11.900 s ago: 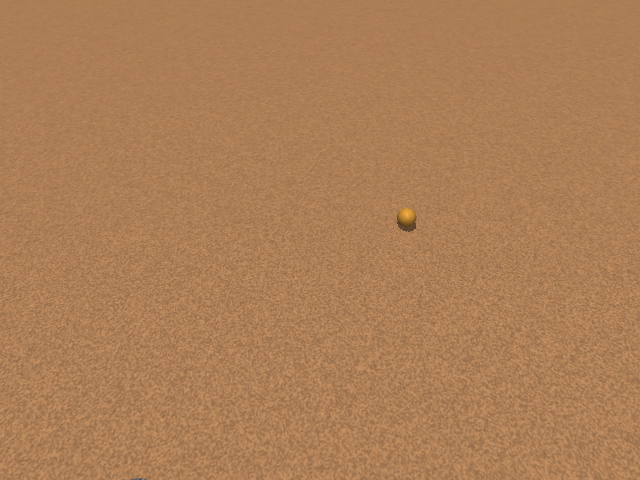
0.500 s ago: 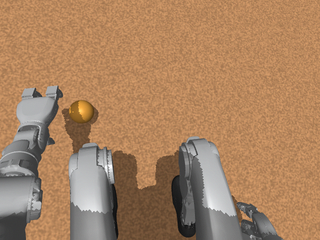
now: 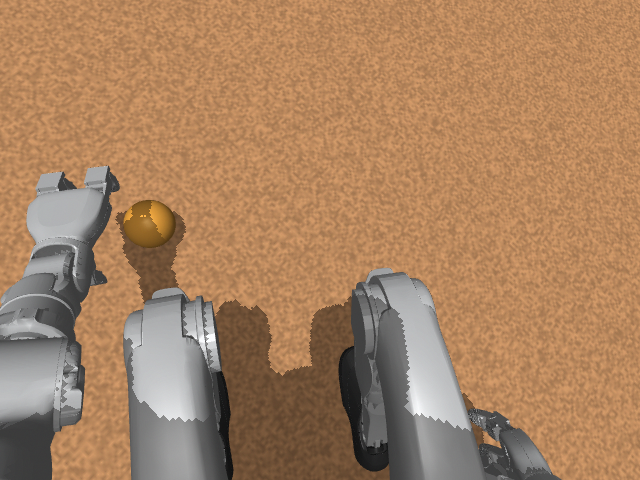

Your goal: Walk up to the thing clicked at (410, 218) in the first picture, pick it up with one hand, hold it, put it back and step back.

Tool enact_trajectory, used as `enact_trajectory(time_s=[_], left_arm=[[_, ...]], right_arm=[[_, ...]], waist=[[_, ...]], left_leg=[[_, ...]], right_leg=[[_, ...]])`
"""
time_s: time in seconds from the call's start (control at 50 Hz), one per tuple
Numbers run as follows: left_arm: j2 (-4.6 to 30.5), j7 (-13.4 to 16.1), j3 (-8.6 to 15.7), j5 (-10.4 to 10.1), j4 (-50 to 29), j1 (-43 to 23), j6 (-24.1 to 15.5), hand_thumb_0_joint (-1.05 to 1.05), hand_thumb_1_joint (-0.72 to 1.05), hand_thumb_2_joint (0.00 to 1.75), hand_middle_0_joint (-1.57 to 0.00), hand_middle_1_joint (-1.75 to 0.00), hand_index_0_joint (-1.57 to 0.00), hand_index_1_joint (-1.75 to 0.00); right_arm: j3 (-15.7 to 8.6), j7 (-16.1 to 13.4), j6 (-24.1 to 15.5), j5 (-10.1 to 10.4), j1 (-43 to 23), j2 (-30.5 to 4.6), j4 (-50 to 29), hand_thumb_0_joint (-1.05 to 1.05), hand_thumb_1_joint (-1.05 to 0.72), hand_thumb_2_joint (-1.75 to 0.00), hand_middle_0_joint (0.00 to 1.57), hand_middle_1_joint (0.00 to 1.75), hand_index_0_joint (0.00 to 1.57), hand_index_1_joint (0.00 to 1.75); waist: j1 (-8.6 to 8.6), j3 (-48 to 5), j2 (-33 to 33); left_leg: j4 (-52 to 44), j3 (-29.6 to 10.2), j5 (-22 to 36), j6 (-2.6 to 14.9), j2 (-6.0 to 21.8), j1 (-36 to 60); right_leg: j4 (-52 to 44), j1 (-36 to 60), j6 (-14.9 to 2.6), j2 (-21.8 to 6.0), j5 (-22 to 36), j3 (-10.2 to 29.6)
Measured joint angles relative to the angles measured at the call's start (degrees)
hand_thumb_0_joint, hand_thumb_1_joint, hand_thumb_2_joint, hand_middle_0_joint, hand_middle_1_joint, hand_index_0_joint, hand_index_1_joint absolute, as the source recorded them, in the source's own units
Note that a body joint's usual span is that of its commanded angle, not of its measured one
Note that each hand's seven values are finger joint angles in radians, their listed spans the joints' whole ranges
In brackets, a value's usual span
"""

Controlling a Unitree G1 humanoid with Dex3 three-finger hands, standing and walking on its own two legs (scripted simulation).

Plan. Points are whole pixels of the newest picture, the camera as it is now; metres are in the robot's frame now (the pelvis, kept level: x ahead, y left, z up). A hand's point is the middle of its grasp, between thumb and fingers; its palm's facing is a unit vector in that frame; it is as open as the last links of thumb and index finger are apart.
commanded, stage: rise first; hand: left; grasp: from above
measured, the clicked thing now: (150, 224) +0.46 +0.24 -0.29
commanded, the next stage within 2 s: approach in 1.02 s
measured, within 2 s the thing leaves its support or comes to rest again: neither
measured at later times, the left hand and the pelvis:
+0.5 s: hand (91, 235) +0.41 +0.29 -0.17, palm faces -0.44 -0.06 -0.90, open 13.9 cm; pelvis +0.00 +0.00 +0.00, yaw +0 degrees
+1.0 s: hand (92, 238) +0.41 +0.28 -0.17, palm faces -0.45 -0.06 -0.89, open 13.8 cm; pelvis +0.00 +0.00 +0.00, yaw +0 degrees
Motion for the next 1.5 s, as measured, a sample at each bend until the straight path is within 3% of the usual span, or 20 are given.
enact_trajectory(time_s=[0.38,0.66,0.8,1.16,1.24,1.38,1.5], left_arm=[[0.1,0.4,-0.4,0.6,1.7,-1.1,1.0,0.00,-0.53,1.01,-0.11,-1.04,-0.10,-1.05],[-0.7,-0.9,-1.6,-0.6,0.0,-0.2,1.2,0.00,-0.52,1.00,-0.11,-1.04,-0.11,-1.05],[-1.2,-0.8,-1.8,-0.1,-1.4,0.6,0.8,0.00,-0.51,0.99,-0.12,-1.04,-0.12,-1.04],[-0.3,0.7,-1.5,1.0,2.8,-1.3,0.6,0.00,-0.48,0.96,-0.15,-1.01,-0.15,-1.01],[-0.1,1.2,-2.5,0.8,4.0,-2.2,0.9,0.00,-0.48,0.97,-0.14,-1.02,-0.14,-1.02],[-1.5,2.6,-6.6,0.3,7.6,-7.4,1.8,0.00,-0.50,0.98,-0.11,-1.05,-0.12,-1.04],[-2.1,5.7,-4.1,2.1,12.7,-11.9,3.8,0.00,-0.50,1.00,-0.10,-1.05,-0.11,-1.05]], right_arm=[[0.4,0.3,0.0,-0.3,0.8,-0.3,0.4,0.00,-0.91,-0.90,0.20,0.30,0.21,0.30],[0.2,0.6,-0.2,0.2,0.9,-0.2,0.0,0.00,-0.91,-0.90,0.20,0.30,0.21,0.30],[-0.1,0.3,-0.1,0.4,1.0,-0.4,0.0,0.00,-0.91,-0.90,0.20,0.30,0.21,0.30],[0.9,0.7,-0.9,-0.3,1.1,-0.6,0.5,0.00,-0.91,-0.90,0.20,0.30,0.21,0.30],[1.1,0.9,-1.4,-0.8,1.1,-0.4,0.8,0.00,-0.91,-0.90,0.20,0.30,0.21,0.30],[2.1,1.5,-2.6,-1.9,0.8,-0.1,1.6,0.00,-0.91,-0.90,0.20,0.30,0.21,0.30],[3.6,2.5,-2.9,-2.8,0.7,-0.6,0.6,0.00,-0.91,-0.89,0.20,0.30,0.21,0.30]], waist=[[-0.92,-0.6,0.2],[-0.07,-1.0,0.5],[0.15,-1.2,0.4],[-1.17,-0.5,0.0],[-1.38,-0.2,-0.1],[-2.79,0.4,-0.5],[-5.87,1.0,0.1]], left_leg=[[0.9,-0.3,-0.2,0.06,-0.2,-0.6],[-0.2,0.1,0.2,0.25,-0.2,0.1],[-0.8,0.2,0.4,0.23,-0.2,0.6],[0.2,0.0,0.9,0.12,-0.6,-0.4],[0.5,0.0,1.0,0.06,-0.6,-0.8],[1.2,-0.4,1.0,-0.27,-0.6,-1.5],[2.1,-1.3,0.5,-0.32,-0.3,-2.1]], right_leg=[[0.4,-0.1,0.25,0.1,-0.2,-0.2],[-0.6,0.5,0.28,-0.1,0.1,0.0],[-1.1,1.0,0.29,-0.1,0.2,0.1],[-0.1,0.1,0.27,-0.2,0.7,0.0],[0.3,-0.4,0.28,-0.1,0.7,0.1],[0.9,-1.2,0.19,0.0,0.9,-0.2],[1.2,-1.9,0.18,0.5,1.0,-0.9]])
